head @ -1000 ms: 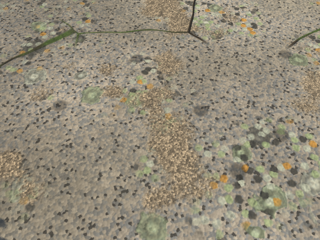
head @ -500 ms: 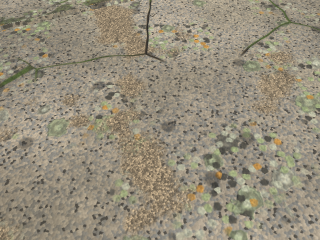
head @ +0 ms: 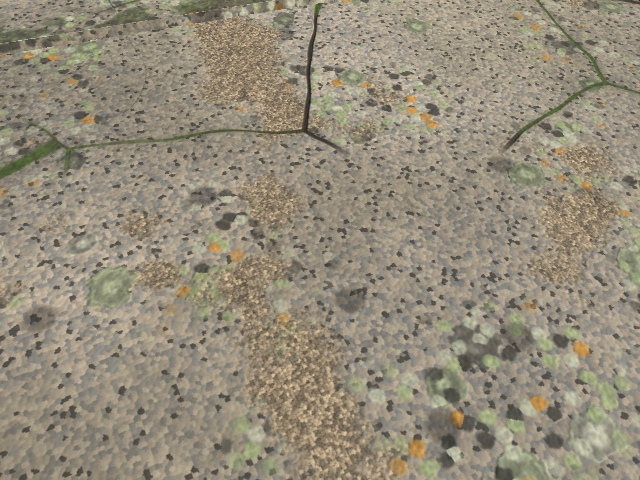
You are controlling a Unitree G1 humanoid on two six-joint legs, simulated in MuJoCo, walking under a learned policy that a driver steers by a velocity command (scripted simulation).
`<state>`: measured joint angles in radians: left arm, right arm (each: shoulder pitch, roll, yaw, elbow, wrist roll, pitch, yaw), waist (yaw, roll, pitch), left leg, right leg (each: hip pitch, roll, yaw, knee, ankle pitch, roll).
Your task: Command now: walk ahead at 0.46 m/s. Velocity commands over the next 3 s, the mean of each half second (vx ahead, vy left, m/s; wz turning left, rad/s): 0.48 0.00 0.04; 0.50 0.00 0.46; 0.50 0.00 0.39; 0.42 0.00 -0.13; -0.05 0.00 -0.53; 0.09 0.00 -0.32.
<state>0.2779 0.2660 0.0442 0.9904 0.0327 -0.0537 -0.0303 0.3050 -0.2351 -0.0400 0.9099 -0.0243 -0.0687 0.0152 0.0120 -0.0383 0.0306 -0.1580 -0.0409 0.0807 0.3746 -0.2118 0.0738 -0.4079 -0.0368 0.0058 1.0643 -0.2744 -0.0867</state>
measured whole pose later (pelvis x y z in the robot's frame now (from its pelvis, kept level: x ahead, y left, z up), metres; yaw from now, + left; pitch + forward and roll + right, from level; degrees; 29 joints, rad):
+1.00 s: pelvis +0.54 +0.02 -0.02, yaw +18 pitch +0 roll +1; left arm 0.33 0.21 0.04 0.96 0.01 -0.08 0.01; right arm 0.15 -0.24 -0.07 0.88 -0.02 -0.02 0.02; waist 0.01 0.00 0.07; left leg -0.35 -0.12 0.11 0.57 -0.23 0.17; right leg -0.28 -0.03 -0.08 1.24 -0.38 -0.03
